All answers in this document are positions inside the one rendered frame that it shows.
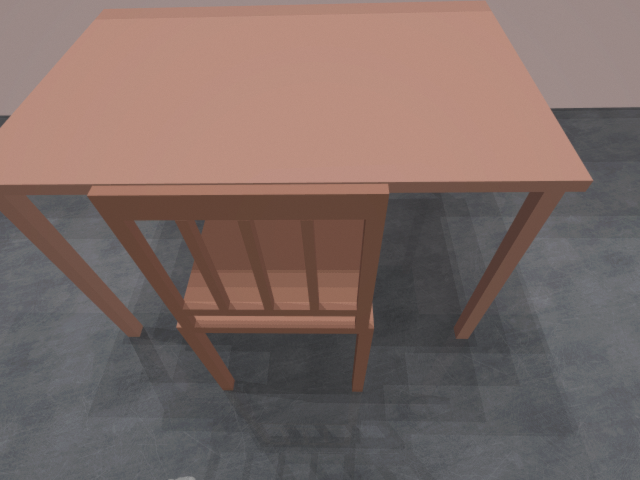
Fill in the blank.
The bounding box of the table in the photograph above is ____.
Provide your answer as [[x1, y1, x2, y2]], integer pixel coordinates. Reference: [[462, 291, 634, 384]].
[[0, 0, 593, 339]]

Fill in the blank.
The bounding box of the chair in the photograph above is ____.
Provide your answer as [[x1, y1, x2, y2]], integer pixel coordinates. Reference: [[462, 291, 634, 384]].
[[87, 184, 389, 392]]

